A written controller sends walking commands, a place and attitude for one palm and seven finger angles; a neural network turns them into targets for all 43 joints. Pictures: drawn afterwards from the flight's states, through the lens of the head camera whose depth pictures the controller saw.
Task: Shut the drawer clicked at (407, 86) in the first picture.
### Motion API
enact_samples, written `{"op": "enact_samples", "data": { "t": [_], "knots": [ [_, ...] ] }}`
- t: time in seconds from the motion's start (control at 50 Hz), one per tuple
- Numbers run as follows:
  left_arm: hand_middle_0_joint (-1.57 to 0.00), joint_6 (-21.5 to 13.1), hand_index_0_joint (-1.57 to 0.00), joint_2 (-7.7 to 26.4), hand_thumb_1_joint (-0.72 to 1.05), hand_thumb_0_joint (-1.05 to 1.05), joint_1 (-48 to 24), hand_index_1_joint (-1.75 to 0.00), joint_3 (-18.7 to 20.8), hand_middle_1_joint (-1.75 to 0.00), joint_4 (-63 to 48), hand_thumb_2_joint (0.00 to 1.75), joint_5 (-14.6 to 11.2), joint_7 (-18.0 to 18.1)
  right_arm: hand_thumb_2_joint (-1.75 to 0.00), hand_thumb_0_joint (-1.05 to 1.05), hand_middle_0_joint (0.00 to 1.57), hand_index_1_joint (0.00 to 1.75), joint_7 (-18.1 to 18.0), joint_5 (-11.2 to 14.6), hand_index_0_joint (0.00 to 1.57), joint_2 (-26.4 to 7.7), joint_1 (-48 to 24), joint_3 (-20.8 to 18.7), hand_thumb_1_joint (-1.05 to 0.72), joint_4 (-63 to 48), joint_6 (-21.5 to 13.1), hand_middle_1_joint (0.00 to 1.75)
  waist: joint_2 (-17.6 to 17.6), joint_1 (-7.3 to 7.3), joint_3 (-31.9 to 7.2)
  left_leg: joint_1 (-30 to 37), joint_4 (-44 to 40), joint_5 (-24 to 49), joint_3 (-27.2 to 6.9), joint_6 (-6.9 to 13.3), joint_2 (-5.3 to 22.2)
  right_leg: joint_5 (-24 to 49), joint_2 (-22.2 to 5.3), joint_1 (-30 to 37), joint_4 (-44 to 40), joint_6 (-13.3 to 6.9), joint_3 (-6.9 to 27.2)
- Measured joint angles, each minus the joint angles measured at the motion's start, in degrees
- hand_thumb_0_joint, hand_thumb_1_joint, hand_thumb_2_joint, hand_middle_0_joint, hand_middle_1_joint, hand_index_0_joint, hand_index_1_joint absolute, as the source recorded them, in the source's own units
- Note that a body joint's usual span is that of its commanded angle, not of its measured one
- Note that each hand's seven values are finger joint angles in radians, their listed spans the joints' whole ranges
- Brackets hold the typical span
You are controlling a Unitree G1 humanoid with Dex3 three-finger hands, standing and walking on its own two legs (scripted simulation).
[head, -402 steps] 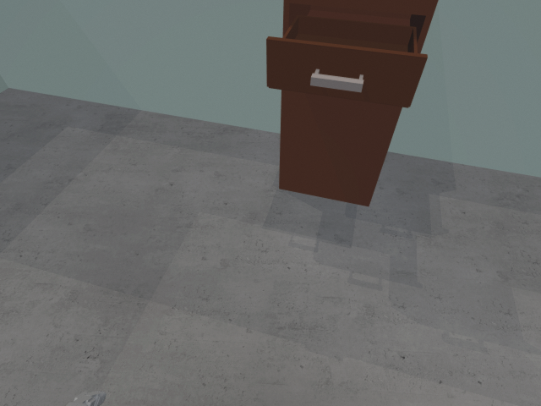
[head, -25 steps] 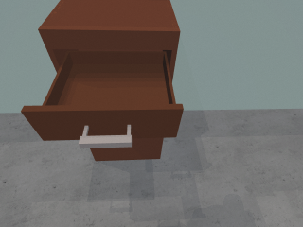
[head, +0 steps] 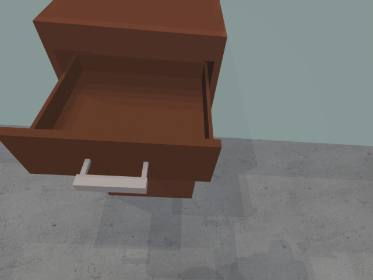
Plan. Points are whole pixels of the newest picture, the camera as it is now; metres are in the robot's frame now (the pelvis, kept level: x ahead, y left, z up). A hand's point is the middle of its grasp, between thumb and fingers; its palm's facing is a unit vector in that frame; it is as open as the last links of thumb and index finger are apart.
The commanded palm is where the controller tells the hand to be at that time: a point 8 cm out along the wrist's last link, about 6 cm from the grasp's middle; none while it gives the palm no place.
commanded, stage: come to a stop and stand still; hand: left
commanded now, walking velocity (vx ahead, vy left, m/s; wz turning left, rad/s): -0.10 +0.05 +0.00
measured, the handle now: (114, 174) +0.30 +0.18 +0.06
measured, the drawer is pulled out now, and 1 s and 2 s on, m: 0.29 0.29 0.29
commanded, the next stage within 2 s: look again from close up in 1.48 s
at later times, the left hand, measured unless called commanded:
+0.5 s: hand out of the picture +0.06 +0.14 -0.16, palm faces +0.08 -0.97 -0.22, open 7.3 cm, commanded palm none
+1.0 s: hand out of the picture +0.04 +0.12 -0.14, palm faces +0.02 -0.96 -0.28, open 7.4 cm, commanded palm none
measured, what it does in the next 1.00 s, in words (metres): steps on the spot: right foot, then left foot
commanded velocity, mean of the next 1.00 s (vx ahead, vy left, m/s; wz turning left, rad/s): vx -0.03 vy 0.04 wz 0.00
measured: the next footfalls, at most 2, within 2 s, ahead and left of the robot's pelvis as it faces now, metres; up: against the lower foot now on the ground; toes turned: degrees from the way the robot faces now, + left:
right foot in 0.22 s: +0.07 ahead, -0.19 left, +0.00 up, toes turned +0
left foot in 0.44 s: +0.03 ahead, +0.05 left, +0.00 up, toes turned +6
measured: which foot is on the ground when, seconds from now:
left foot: down 0.00-0.26, up 0.28-0.42, down 0.44-1.00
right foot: up 0.00-0.20, down 0.22-1.00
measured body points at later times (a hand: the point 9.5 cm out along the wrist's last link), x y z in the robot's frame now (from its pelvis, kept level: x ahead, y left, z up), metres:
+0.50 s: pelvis +0.01 -0.05 +0.01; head +0.05 -0.04 +0.46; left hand +0.06 +0.19 -0.14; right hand +0.06 -0.29 -0.14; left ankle -0.01 +0.05 -0.72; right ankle +0.05 -0.18 -0.72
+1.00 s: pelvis +0.01 -0.08 +0.02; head +0.03 -0.12 +0.47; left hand +0.04 +0.17 -0.12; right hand +0.03 -0.30 -0.16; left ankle -0.01 +0.05 -0.72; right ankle +0.03 -0.19 -0.72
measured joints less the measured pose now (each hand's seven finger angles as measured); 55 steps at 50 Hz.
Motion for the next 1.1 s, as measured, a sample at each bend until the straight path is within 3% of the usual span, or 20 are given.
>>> {"op": "enact_samples", "data": {
  "t": [0.04, 0.08, 0.16, 0.22, 0.28, 0.38, 0.42, 0.46, 0.54, 0.58, 0.66, 0.76, 1.1],
  "knots": [
    [-0.2, 0.9, -0.2, -0.1, 0.91, 0.0, -1.2, -0.3, 0.3, -0.3, 0.1, 0.9, 0.1, -0.2, -0.9, 0.0, 0.2, 0.3, -0.3, 0.0, 0.2, 0.2, 0.5, 0.2, -0.92, -0.9, -0.4, 0.3, 0.2, -0.56, 0.1, 1.7, -2.2, -0.2, -0.4, -0.5, 0.3, 0.2, -0.3, -4.9, 8.1, 0.5, 0.7],
    [-0.2, 0.9, -0.2, -0.1, 0.91, 0.0, -3.1, -0.3, 0.6, -0.3, -0.9, 0.9, 0.0, -0.3, -0.9, 0.0, 0.2, 0.3, -0.5, 0.0, 0.2, 0.1, 1.2, 0.3, -0.92, -0.8, -0.3, 0.3, 0.8, -0.45, 0.3, 3.3, -5.5, 1.6, -1.2, -1.4, 0.6, 2.7, -1.6, -7.8, 8.4, 1.3, 1.0],
    [-0.2, -0.5, -0.2, -0.5, 0.92, 0.01, -6.2, -0.3, 0.5, -0.3, -3.5, 0.9, -0.3, -0.1, -0.9, 0.0, 0.2, 0.3, 0.1, 0.3, 0.2, -0.6, 2.0, 0.5, -0.93, 0.2, 0.8, 0.3, 2.7, 0.15, 0.4, 4.9, -8.8, 3.5, -3.2, -2.6, 1.4, 9.6, -4.0, -7.1, -6.4, 2.9, 1.0],
    [-0.2, -1.8, -0.2, 1.3, 0.93, 0.01, -6.3, -0.3, 0.6, -0.3, -4.7, 0.9, -0.1, 0.1, -0.9, 0.01, 0.2, 0.3, 0.8, 0.7, 0.21, -0.1, 2.4, 0.2, -0.93, 0.3, 1.8, 0.3, 1.0, 0.66, 0.0, 4.0, -6.1, 1.6, -2.8, -4.1, 0.7, 16.2, -5.5, -4.1, -17.8, 3.5, 2.7],
    [-0.2, -1.5, -0.2, 1.0, 0.93, 0.01, -7.5, -0.3, 0.4, -0.3, -4.0, 0.9, 0.0, 0.0, -0.9, 0.01, 0.2, 0.3, 1.3, 1.0, 0.21, -1.0, 1.6, -0.6, -0.93, -0.2, 2.8, 0.3, 2.7, 0.04, 0.1, 2.9, -3.9, -0.8, -4.0, -4.0, 1.2, 13.6, -4.5, -5.2, -15.6, 3.3, 2.3],
    [-0.2, -1.4, -0.2, 1.0, 0.93, 0.01, -9.6, -0.3, 0.7, -0.3, -5.4, 0.9, 0.2, 0.4, -0.9, 0.01, 0.19, 0.3, 1.4, 1.2, 0.2, -1.7, 0.8, -1.2, -0.92, -1.3, 3.0, 0.3, 2.8, -0.13, 0.6, 1.5, -0.2, -5.5, -3.7, -3.8, -1.0, 15.1, -4.4, -5.2, -17.4, 2.3, 1.9],
    [-0.2, -1.3, -0.2, 1.3, 0.92, 0.01, -10.4, -0.3, 1.0, -0.3, -6.3, 0.9, 0.1, 0.5, -0.9, 0.01, 0.19, 0.3, 1.3, 1.4, 0.2, -1.7, 0.5, -1.2, -0.92, -1.7, 2.8, 0.3, 2.3, 0.12, 1.0, 2.7, -4.1, -3.0, -2.7, -3.9, -1.9, 15.5, -4.5, -5.4, -17.6, 2.5, 1.9],
    [-0.21, -0.9, -0.2, 2.0, 0.92, 0.01, -11.0, -0.3, 1.4, -0.3, -6.7, 0.9, -0.2, 0.7, -0.9, 0.0, 0.19, 0.3, 1.3, 1.3, 0.2, -1.4, 0.1, -1.1, -0.92, -1.7, 2.4, 0.3, 1.1, 0.36, 1.4, 4.5, -8.7, 3.2, -1.9, -2.4, -2.5, 15.4, -4.7, -5.6, -16.8, 2.8, 2.4],
    [-0.2, 0.2, -0.2, 2.6, 0.92, 0.0, -11.8, -0.3, 1.1, -0.3, -6.1, 0.9, -0.5, 1.2, -0.9, 0.0, 0.19, 0.3, 1.4, 1.1, 0.2, -0.8, 0.8, -0.5, -0.92, -2.3, 1.9, 0.3, 0.7, 0.06, 0.4, 5.3, -9.7, 3.5, -1.7, -1.1, -2.4, 10.0, -4.2, -5.6, -13.2, 2.2, 2.9],
    [-0.2, -0.8, -0.2, 2.5, 0.91, 0.0, -11.1, -0.3, 0.1, -0.3, -6.1, 0.9, -0.5, 1.1, -0.9, 0.0, 0.19, 0.3, 1.7, 0.9, 0.2, -1.3, 1.6, -0.3, -0.92, -3.8, 2.3, 0.3, 2.1, -0.06, -1.0, 3.5, -6.8, 2.0, -2.1, -1.3, -1.8, 13.1, -3.9, -4.2, -15.1, 1.0, 3.2],
    [-0.2, -1.3, -0.2, 2.2, 0.91, 0.0, -10.1, -0.3, -1.0, -0.3, -5.2, 0.9, -0.5, 0.4, -0.9, 0.01, 0.19, 0.3, 1.6, 0.8, 0.2, -2.5, 2.0, -0.1, -0.92, -6.7, 1.7, 0.3, 4.5, -0.87, -1.6, 3.4, -4.7, 0.7, -1.5, -1.2, -1.7, 12.4, -4.0, -3.3, -15.3, 3.5, 4.2],
    [-0.2, -0.8, -0.2, 1.9, 0.91, 0.0, -9.6, -0.3, -1.2, -0.3, -5.4, 0.9, -0.7, 0.1, -0.9, 0.0, 0.2, 0.3, 1.5, 0.8, 0.2, -3.7, 3.0, 0.4, -0.94, -7.3, 1.3, 0.3, 6.6, -0.83, -2.2, 5.4, -7.4, 1.9, -1.4, -1.7, -1.5, 13.2, -3.7, -1.6, -17.3, 3.5, 4.3],
    [-0.2, -2.1, -0.2, 0.4, 0.91, 0.0, -9.2, -0.3, -1.9, -0.3, -2.2, 0.9, -1.1, -0.2, -0.9, 0.0, 0.19, 0.3, 1.6, 0.8, 0.2, -3.1, 5.2, 1.8, -0.92, 0.0, 1.2, 0.3, 6.5, -0.99, -0.3, 8.4, -14.9, 6.0, -2.5, -4.1, 0.0, 15.4, -1.9, 0.5, -22.3, 1.1, 2.9]
  ]
}}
